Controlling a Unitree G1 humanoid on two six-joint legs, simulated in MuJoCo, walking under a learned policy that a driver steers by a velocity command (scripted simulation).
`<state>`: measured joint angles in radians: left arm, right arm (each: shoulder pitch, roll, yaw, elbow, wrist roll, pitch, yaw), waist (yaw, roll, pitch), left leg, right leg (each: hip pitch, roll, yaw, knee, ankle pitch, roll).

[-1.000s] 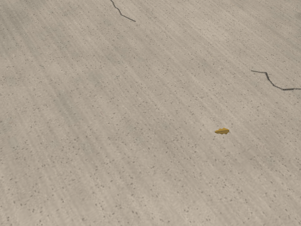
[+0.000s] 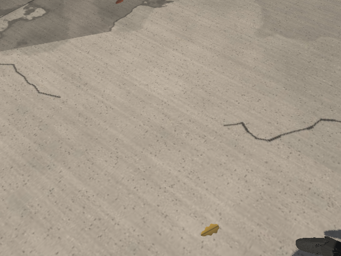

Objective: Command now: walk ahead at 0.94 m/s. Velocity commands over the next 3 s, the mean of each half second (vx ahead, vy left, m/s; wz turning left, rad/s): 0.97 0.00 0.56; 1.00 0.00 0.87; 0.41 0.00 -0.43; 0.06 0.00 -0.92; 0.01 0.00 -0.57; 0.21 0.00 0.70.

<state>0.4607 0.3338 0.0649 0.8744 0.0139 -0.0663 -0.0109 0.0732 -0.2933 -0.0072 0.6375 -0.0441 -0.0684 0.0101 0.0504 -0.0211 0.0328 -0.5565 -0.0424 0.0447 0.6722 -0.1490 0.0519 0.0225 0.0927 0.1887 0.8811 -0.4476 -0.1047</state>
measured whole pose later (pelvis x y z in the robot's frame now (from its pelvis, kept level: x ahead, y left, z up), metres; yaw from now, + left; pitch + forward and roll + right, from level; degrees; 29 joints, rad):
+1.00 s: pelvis +0.85 +0.22 +0.02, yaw +47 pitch +0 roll +2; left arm 0.14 0.24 -0.02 0.63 0.07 -0.07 -0.01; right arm 0.41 -0.32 -0.05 0.84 -0.02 -0.04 0.00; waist -0.02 0.00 0.05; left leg -0.13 -0.24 -0.04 0.42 -0.27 0.19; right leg -0.66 -0.16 0.08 1.11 -0.31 0.05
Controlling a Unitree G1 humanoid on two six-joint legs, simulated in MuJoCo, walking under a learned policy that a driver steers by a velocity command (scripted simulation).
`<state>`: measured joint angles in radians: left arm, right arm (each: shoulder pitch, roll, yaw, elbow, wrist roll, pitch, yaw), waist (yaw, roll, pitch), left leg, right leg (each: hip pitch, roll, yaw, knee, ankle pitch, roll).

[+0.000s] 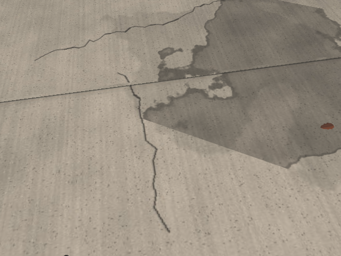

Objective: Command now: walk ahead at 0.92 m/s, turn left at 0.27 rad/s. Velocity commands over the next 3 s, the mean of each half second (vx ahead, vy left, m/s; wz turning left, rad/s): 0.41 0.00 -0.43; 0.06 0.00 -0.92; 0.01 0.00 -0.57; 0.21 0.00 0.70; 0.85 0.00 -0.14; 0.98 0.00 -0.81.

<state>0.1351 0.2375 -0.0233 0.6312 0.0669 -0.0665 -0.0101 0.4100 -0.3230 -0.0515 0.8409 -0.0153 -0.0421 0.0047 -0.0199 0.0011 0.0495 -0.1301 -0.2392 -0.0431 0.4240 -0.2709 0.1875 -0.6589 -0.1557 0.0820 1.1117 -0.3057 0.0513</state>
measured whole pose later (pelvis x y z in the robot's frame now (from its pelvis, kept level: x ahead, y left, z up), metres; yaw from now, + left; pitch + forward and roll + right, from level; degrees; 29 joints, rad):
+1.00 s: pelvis +0.47 -0.06 +0.01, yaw -46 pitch +1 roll +1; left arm 0.24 0.37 0.09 0.59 -0.03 0.08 0.03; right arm 0.08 -0.24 -0.04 0.65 -0.03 0.01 -0.05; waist 0.01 -0.05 0.07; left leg -0.29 -0.01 0.04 0.42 -0.15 0.03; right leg -0.59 -0.03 0.08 1.20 -0.37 0.12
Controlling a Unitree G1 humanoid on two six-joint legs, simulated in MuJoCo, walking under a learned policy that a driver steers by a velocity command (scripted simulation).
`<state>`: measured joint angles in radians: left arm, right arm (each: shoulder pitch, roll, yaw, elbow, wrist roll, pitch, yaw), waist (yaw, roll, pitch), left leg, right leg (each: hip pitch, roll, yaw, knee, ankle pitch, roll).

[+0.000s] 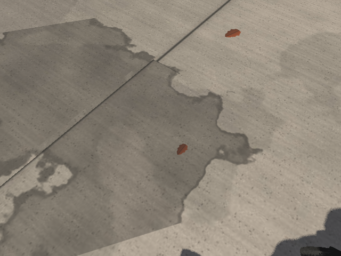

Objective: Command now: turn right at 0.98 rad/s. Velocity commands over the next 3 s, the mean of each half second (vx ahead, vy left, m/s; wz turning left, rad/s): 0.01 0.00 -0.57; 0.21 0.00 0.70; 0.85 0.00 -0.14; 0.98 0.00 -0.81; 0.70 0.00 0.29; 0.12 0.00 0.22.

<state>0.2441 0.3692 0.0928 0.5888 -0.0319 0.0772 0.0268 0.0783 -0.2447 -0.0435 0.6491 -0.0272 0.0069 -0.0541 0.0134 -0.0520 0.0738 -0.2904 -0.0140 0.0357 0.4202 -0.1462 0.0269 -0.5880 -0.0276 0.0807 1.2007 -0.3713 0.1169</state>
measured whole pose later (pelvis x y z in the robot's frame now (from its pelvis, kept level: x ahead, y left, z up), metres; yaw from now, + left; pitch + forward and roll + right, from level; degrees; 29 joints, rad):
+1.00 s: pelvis +0.10 -0.01 +0.01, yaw +11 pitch +3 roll -3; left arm 0.10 0.33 0.10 0.69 0.04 -0.07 -0.04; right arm 0.44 -0.27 -0.06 0.69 0.00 -0.02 0.01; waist -0.04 -0.02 -0.01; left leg -0.13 -0.03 -0.10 0.39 -0.30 0.09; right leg -0.61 -0.04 0.04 0.97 -0.20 0.03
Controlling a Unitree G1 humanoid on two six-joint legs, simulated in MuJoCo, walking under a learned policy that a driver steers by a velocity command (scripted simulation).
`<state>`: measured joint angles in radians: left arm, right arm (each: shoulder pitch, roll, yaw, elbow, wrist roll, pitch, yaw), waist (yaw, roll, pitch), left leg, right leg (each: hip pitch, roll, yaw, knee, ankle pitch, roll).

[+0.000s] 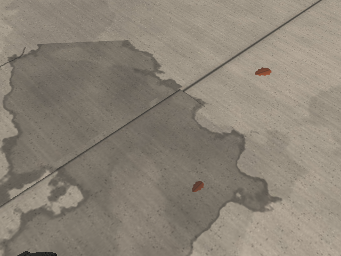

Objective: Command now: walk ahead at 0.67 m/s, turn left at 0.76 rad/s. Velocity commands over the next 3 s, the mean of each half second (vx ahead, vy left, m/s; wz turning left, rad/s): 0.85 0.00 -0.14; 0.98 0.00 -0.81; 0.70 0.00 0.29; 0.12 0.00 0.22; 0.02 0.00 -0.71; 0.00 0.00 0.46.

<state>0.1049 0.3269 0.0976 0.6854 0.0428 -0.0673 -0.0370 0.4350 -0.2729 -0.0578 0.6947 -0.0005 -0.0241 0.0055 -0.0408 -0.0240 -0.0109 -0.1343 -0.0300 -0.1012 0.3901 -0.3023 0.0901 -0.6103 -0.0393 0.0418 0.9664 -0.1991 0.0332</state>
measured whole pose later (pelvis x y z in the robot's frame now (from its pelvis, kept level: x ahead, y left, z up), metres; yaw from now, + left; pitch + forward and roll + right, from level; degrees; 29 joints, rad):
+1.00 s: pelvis +0.82 -0.13 -0.02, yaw -33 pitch +2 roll +2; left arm 0.00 0.35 0.04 0.64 0.04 -0.01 -0.09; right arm 0.52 -0.33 -0.05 0.90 -0.03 -0.11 0.00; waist -0.08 -0.04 0.01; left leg 0.10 0.00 0.22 0.24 -0.37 -0.03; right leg -0.78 -0.05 -0.02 0.96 -0.07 -0.11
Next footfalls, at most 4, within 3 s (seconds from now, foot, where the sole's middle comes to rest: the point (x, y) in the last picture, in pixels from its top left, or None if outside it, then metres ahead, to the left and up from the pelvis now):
0.26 right None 0.35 -0.12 -0.78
0.70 left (149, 188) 0.79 0.03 -0.78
1.12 right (229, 142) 1.05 -0.37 -0.78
1.54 left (226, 95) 1.43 -0.42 -0.82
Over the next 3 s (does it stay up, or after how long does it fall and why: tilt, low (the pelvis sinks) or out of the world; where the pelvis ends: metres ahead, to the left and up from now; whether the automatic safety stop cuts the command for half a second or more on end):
stays up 1.45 -0.55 -0.04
